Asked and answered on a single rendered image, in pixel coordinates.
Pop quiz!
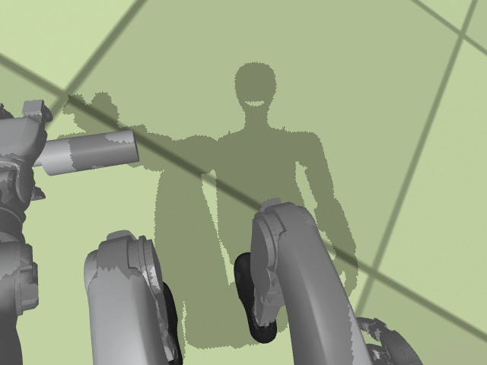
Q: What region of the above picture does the bottle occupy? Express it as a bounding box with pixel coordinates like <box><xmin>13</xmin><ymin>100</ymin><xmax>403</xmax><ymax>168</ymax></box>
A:
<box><xmin>32</xmin><ymin>129</ymin><xmax>139</xmax><ymax>176</ymax></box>

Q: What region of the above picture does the left robot arm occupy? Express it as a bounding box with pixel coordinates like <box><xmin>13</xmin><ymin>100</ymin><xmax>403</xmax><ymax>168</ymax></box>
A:
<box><xmin>0</xmin><ymin>157</ymin><xmax>39</xmax><ymax>365</ymax></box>

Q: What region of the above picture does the left robot hand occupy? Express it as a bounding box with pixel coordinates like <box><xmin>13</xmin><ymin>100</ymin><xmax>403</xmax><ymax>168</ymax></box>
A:
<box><xmin>0</xmin><ymin>100</ymin><xmax>53</xmax><ymax>201</ymax></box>

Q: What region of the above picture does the left robot foot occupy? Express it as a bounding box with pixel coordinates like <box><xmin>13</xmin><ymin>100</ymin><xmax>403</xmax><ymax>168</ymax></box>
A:
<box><xmin>163</xmin><ymin>282</ymin><xmax>183</xmax><ymax>365</ymax></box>

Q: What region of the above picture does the right robot foot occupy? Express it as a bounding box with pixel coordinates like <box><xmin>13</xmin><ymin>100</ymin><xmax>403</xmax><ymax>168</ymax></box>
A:
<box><xmin>234</xmin><ymin>252</ymin><xmax>277</xmax><ymax>344</ymax></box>

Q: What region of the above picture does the right robot hand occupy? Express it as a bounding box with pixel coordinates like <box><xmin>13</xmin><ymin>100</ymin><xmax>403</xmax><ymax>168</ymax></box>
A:
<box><xmin>356</xmin><ymin>317</ymin><xmax>423</xmax><ymax>365</ymax></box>

